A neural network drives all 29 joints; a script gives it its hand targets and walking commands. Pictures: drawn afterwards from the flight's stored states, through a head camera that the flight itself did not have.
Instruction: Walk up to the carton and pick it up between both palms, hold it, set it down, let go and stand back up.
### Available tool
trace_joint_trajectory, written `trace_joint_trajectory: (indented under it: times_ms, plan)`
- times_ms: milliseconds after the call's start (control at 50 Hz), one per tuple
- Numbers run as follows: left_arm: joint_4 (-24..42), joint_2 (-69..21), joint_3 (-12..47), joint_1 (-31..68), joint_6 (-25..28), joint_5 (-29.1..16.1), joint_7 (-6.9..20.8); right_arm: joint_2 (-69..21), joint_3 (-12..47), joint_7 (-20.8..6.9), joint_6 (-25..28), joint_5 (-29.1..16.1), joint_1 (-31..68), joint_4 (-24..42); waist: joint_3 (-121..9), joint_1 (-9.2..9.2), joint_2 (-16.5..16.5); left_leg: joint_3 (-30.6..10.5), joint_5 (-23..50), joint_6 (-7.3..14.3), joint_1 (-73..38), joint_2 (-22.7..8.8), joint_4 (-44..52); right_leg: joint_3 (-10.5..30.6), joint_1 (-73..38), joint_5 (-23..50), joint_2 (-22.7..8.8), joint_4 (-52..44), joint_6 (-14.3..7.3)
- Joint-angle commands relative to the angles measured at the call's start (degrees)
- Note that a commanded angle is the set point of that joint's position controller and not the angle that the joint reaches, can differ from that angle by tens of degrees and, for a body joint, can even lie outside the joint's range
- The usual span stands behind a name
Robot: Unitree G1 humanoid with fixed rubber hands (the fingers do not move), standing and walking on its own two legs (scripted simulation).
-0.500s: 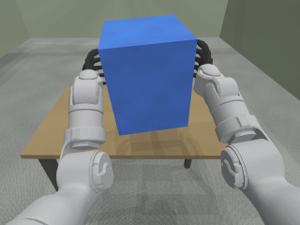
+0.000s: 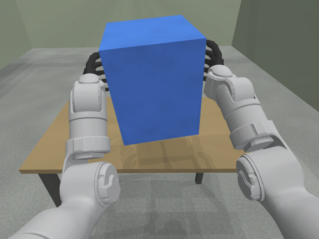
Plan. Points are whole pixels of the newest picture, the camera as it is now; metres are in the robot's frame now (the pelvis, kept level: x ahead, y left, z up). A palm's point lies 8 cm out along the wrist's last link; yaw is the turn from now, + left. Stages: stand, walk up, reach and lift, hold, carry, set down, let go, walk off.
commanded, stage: hold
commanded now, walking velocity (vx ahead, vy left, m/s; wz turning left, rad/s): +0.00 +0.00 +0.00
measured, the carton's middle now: (153, 79) +0.43 +0.00 +0.26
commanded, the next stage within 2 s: none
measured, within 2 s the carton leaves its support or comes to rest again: neither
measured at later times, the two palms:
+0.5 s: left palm (88, 76) +0.36 +0.15 +0.30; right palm (216, 62) +0.35 -0.13 +0.32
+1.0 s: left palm (88, 77) +0.36 +0.15 +0.29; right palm (215, 62) +0.36 -0.13 +0.32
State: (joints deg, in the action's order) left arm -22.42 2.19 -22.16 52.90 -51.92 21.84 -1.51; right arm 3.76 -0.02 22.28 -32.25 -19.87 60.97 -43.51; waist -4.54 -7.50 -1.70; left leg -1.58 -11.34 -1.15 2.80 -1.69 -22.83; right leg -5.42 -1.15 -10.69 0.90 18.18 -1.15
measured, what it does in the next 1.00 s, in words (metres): stands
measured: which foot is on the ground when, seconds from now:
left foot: down 0.00-1.00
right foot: down 0.00-1.00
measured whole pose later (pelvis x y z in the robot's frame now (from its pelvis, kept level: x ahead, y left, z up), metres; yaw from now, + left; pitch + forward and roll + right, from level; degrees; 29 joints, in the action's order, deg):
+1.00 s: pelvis +0.00 -0.01 +0.00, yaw +1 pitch -7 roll -1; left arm -26.3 4.1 -22.1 55.9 -53.0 20.4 -1.3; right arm 5.1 1.0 23.3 -35.9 -21.4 66.2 -47.8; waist -8.0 -6.7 -1.4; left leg -3.8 -10.8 -2.3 5.6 -2.1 -23.0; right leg -5.3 1.1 -10.7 2.2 18.3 -2.3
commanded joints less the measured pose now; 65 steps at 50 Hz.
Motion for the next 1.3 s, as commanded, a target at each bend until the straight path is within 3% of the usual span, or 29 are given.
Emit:
trace_joint_trajectory:
  times_ms: [0, 80, 240, 300, 460, 500, 600, 840, 960, 1000, 1040, 1140, 1280]
  plan:
    - [10.46, -32.46, 21.74, 55.37, 6.47, -13.46, 10.94, -34.73, 11.39, -10.46, 0.43, -9.42, 48.0, 16.65, -20.96, -0.18, 5.02, 0.93, 16.24, -2.53, -3.09, 4.68, 2.51, 2.52, -5.17, 14.66, 3.21, -1.64, 4.9]
    - [9.41, -32.26, 21.47, 56.92, 6.17, -13.4, 11.19, -34.14, 10.05, -10.47, -0.27, -9.15, 48.45, 14.2, -19.74, -0.76, 5.95, 0.85, 13.59, -2.52, -1.68, 4.48, 3.31, 2.82, -4.65, 11.9, 2.84, -1.89, 4.72]
    - [4.93, -30.44, 18.68, 58.62, 5.99, -13.5, 11.32, -33.57, 7.98, -10.71, -1.25, -9.1, 51.22, 11.11, -18.29, 0.12, 4.85, 0.87, 7.37, -1.76, 1.32, 4.16, 4.82, 3.14, -3.46, 7.1, 2.22, -2.59, 4.62]
    - [5.06, -30.53, 17.84, 59.58, 6.42, -13.49, 11.15, -34.26, 8.14, -10.9, -1.45, -9.38, 51.41, 10.69, -19.93, 0.91, 4.97, 1.04, 7.79, -1.64, 1.51, 4.36, 4.72, 3.46, -3.86, 7.63, 1.86, -2.44, 4.61]
    - [1.69, -30.02, 16.54, 60.87, 6.91, -13.38, 11.21, -33.53, 5.83, -10.89, -2.02, -9.13, 51.6, 6.59, -17.96, 0.45, 5.51, 0.68, 6.19, -2.03, 2.79, 4.2, 5.12, 3.57, -3.02, 6.11, 1.77, -3.01, 4.59]
    - [1.78, -30.1, 16.42, 60.36, 7.09, -13.41, 11.06, -33.85, 6.58, -10.91, -1.77, -9.75, 52.78, 8.17, -19.51, 1.12, 5.56, 0.49, 7.87, -1.98, 2.58, 4.19, 4.49, 3.68, -3.19, 7.82, 1.84, -2.74, 4.57]
    - [5.2, -30.83, 18.47, 60.21, 7.09, -15.08, 10.57, -33.71, 7.98, -10.31, -1.68, -11.1, 52.43, 10.98, -23.26, 0.01, 6.46, 0.0, 12.02, -2.7, 0.88, 4.19, 2.88, 3.9, -4.33, 12.75, 1.96, -2.12, 4.84]
    - [5.26, -30.4, 18.07, 59.22, 6.28, -14.04, 10.56, -33.46, 8.79, -10.36, -2.72, -11.5, 52.2, 11.22, -20.5, 0.67, 5.85, -0.18, 10.6, -2.62, 0.97, 3.98, 3.28, 3.54, -3.05, 9.69, 2.45, -2.33, 4.52]
    - [8.35, -31.35, 19.97, 58.85, 5.97, -15.02, 10.48, -33.59, 9.41, -9.92, -2.74, -12.22, 50.89, 13.07, -22.59, -0.35, 7.09, -0.38, 14.79, -3.32, -0.17, 4.03, 2.18, 3.79, -4.22, 14.49, 2.71, -1.59, 4.71]
    - [6.94, -30.38, 18.72, 57.37, 5.62, -14.03, 10.7, -33.82, 10.11, -9.82, -3.17, -12.45, 50.45, 12.86, -20.54, 0.7, 5.68, -0.26, 13.73, -3.03, 0.31, 4.1, 2.33, 3.86, -3.82, 14.41, 2.46, -1.74, 5.04]
    - [5.34, -29.8, 17.94, 57.41, 5.38, -13.57, 10.92, -33.55, 9.55, -9.92, -3.53, -12.15, 50.32, 11.85, -19.16, 0.72, 5.47, -0.04, 11.42, -2.71, 0.75, 3.99, 3.05, 3.88, -3.21, 12.26, 2.27, -2.2, 4.93]
    - [7.98, -30.6, 19.26, 57.18, 5.26, -14.07, 10.83, -32.91, 9.77, -9.82, -3.21, -12.5, 50.44, 13.81, -21.57, 0.23, 6.79, -0.34, 15.17, -3.35, -0.99, 4.12, 2.05, 4.04, -3.32, 15.22, 2.71, -1.74, 4.85]
    - [7.46, -30.58, 19.1, 56.97, 5.17, -13.98, 11.25, -33.65, 10.33, -9.63, -3.44, -12.59, 51.07, 15.31, -21.07, 0.75, 5.18, -0.19, 13.09, -2.84, -0.24, 4.22, 2.55, 4.26, -3.4, 14.72, 2.1, -1.99, 5.18]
